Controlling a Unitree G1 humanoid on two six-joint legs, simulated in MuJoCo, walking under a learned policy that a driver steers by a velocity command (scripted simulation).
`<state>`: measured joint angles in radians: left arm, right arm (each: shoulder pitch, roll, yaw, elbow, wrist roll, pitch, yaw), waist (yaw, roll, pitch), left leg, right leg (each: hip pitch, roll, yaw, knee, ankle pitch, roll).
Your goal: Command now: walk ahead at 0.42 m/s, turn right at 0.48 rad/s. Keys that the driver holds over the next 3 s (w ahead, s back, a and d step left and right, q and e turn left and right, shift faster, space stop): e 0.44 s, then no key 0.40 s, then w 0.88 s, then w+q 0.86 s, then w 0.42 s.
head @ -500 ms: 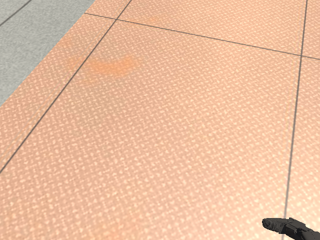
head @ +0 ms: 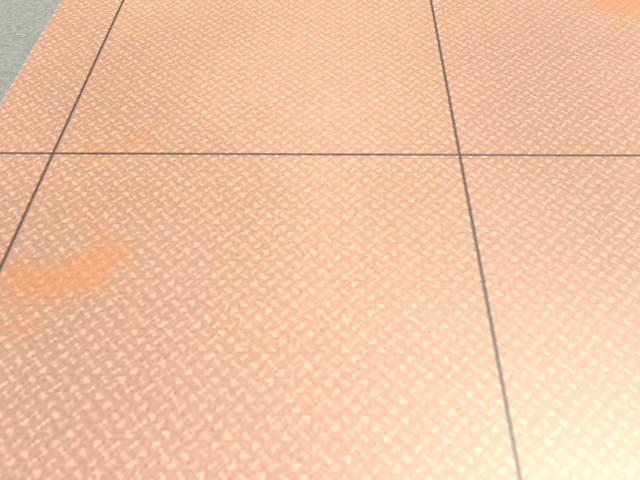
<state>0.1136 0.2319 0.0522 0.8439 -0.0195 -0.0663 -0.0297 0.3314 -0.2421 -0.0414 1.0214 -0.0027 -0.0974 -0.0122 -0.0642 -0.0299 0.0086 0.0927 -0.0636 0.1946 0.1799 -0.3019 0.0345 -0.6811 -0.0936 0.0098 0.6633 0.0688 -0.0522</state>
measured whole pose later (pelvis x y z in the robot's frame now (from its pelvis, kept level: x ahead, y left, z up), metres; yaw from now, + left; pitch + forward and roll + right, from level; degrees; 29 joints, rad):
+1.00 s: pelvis +0.24 -0.02 +0.00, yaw -21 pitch +1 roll +0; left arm 0.27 0.25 0.04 0.73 0.01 0.02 0.02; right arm 0.21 -0.25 -0.03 0.81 0.01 -0.03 0.00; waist -0.01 0.02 -0.02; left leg -0.34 0.01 -0.02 0.67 -0.40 0.00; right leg -0.21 0.01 0.05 0.53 -0.34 -0.01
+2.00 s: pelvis +0.65 -0.18 +0.01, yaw -15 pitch +0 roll -2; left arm 0.29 0.25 0.07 0.80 0.01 -0.11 -0.02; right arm 0.23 -0.31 -0.07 0.79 0.03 -0.03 -0.01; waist 0.03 0.06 0.04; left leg -0.63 0.10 -0.09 1.10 -0.21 0.00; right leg -0.14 0.04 -0.15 0.30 -0.16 -0.06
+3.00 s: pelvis +1.24 -0.22 +0.01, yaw +11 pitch +1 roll -1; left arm 0.27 0.26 0.05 0.79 0.00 -0.10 -0.03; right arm 0.26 -0.29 -0.05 0.71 0.01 -0.05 0.00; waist 0.02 0.04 0.02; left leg -0.51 0.04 -0.05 1.11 -0.33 0.02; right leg -0.25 0.06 -0.03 0.39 -0.17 -0.06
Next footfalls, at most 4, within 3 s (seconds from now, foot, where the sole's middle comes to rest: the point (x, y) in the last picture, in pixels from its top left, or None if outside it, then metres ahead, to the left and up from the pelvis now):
0.10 right None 0.24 -0.11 -0.77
0.60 left None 0.34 0.09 -0.77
0.92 right None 0.20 -0.14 -0.77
1.24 left None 0.44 0.06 -0.77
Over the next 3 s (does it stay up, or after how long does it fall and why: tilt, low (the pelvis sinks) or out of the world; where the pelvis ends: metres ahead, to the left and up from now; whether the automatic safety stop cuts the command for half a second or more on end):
stays up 1.24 -0.22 0.01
